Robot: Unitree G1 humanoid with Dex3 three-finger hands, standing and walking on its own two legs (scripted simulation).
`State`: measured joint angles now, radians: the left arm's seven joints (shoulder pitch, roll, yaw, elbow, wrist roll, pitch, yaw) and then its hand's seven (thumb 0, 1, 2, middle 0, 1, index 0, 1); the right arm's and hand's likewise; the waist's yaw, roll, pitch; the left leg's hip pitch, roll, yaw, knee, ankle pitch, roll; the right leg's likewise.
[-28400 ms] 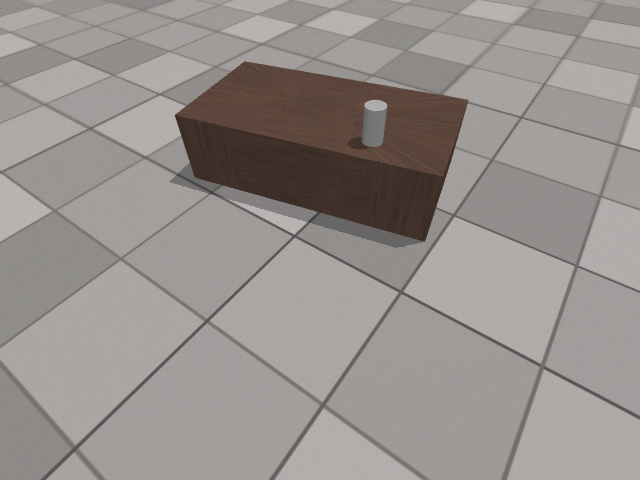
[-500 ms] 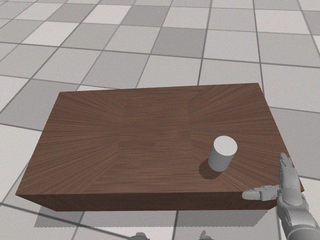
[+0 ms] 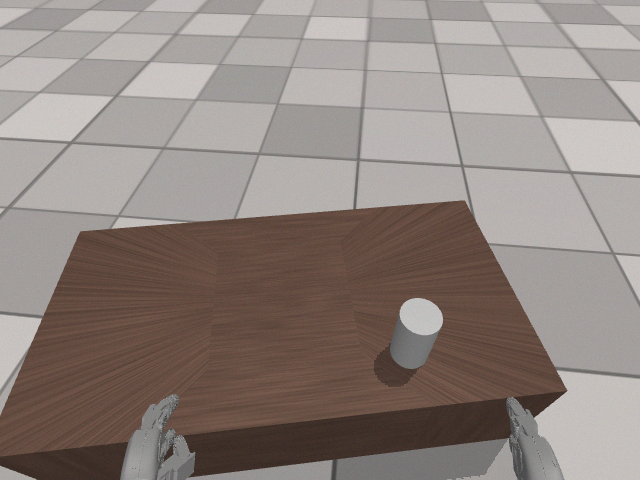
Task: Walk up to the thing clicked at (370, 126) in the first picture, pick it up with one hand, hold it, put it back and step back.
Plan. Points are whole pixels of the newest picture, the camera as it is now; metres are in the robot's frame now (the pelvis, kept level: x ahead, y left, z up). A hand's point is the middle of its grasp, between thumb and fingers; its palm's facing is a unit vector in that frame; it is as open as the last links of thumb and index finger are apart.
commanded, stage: home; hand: right
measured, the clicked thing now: (414, 334) +0.48 -0.20 -0.30
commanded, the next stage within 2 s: stand in 1.80 s
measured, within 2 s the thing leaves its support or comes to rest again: neither
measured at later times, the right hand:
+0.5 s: hand out of the picture +0.11 -0.24 -0.11, palm faces -0.04 +0.92 -0.38, open 17.5 cm
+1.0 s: hand out of the picture +0.03 -0.26 -0.11, palm faces -0.03 +0.93 -0.37, open 17.4 cm
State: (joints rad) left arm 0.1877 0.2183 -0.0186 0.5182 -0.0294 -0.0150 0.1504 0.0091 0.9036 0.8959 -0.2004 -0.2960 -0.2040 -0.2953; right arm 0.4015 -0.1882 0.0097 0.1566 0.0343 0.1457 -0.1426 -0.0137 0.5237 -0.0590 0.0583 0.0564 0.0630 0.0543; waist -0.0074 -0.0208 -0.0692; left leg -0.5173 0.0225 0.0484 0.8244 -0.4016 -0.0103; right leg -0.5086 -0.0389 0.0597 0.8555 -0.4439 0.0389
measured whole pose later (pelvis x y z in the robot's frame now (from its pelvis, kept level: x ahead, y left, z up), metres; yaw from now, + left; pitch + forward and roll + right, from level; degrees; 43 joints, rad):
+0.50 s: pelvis +0.00 -0.01 +0.02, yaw +1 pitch -1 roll +0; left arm 0.23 0.31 0.02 0.84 0.05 0.03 0.01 0.01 0.90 0.90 -0.20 -0.30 -0.20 -0.30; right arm 0.26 -0.32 -0.01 0.79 -0.05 0.01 -0.02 -0.01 0.55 -0.03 0.05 0.05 0.06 0.05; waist 0.01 -0.02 -0.01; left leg -0.30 0.04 0.01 0.65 -0.32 -0.02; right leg -0.26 -0.02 0.02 0.63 -0.35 0.03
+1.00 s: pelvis -0.02 -0.01 +0.04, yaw +1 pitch -5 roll -1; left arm 0.19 0.33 0.01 1.08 0.03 0.03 0.00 0.01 0.91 0.90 -0.20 -0.30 -0.20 -0.30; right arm 0.20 -0.32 0.00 1.10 -0.03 0.01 -0.02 -0.01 0.53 -0.05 0.06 0.05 0.06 0.05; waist -0.01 -0.02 0.04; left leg -0.15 0.05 0.01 0.41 -0.18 -0.03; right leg -0.10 -0.01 0.01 0.37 -0.20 0.02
